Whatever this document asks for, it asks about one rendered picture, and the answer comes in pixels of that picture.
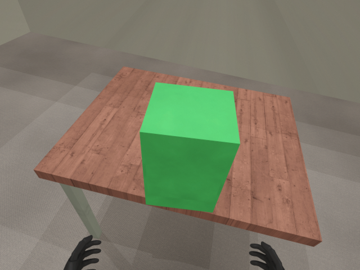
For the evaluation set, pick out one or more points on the right robot hand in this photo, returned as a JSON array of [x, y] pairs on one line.
[[270, 257]]

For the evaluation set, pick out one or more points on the left robot hand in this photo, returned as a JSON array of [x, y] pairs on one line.
[[76, 262]]

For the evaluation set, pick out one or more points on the table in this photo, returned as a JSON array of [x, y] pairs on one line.
[[267, 188]]

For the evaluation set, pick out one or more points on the carton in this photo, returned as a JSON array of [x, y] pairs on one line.
[[189, 139]]

